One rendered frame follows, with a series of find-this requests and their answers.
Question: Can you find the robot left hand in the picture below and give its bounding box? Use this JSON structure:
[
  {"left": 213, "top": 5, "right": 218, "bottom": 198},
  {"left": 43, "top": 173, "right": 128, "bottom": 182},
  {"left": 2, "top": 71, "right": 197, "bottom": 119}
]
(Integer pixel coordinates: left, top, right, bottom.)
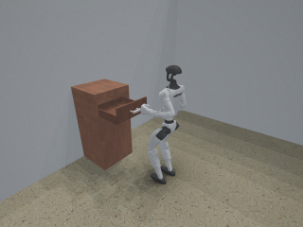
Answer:
[{"left": 140, "top": 103, "right": 150, "bottom": 115}]

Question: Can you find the right robot thigh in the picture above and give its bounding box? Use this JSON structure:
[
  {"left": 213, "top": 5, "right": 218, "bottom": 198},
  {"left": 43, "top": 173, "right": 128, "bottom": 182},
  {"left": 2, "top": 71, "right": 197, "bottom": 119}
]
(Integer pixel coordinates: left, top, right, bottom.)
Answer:
[{"left": 159, "top": 122, "right": 179, "bottom": 150}]

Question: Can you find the left robot upper arm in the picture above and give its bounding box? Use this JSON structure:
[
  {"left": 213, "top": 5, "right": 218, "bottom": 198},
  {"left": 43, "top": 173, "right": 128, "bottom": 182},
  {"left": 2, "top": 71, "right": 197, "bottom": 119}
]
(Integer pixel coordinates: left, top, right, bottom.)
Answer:
[{"left": 159, "top": 88, "right": 175, "bottom": 118}]

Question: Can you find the drawer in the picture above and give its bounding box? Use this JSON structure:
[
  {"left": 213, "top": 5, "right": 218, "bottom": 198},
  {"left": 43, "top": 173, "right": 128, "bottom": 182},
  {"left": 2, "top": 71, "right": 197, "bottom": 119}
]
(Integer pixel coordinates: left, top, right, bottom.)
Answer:
[{"left": 98, "top": 96, "right": 147, "bottom": 125}]

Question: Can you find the cabinet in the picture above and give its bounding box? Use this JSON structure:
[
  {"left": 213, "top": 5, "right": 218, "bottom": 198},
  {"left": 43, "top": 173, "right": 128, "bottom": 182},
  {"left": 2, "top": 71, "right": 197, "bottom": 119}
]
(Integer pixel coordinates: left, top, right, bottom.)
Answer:
[{"left": 71, "top": 79, "right": 133, "bottom": 170}]

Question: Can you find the left robot forearm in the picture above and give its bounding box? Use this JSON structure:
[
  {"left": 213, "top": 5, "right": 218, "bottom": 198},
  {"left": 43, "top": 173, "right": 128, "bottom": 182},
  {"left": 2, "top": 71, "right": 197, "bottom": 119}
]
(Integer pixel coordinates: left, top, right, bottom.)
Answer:
[{"left": 147, "top": 109, "right": 172, "bottom": 119}]

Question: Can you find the humanoid robot torso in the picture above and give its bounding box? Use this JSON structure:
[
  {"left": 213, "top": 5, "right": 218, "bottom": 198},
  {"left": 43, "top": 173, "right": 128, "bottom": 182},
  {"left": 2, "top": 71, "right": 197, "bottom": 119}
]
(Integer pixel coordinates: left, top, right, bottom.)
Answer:
[{"left": 161, "top": 86, "right": 182, "bottom": 134}]

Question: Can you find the handle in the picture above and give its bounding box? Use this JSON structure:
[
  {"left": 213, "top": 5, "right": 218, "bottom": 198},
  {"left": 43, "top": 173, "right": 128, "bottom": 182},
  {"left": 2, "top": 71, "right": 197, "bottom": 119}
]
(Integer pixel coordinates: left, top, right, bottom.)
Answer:
[{"left": 130, "top": 108, "right": 141, "bottom": 114}]

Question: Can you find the right robot upper arm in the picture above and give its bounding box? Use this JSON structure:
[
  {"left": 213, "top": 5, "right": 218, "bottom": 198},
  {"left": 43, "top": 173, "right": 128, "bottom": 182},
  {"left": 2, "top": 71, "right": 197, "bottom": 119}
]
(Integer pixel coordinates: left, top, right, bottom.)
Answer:
[{"left": 179, "top": 85, "right": 187, "bottom": 109}]

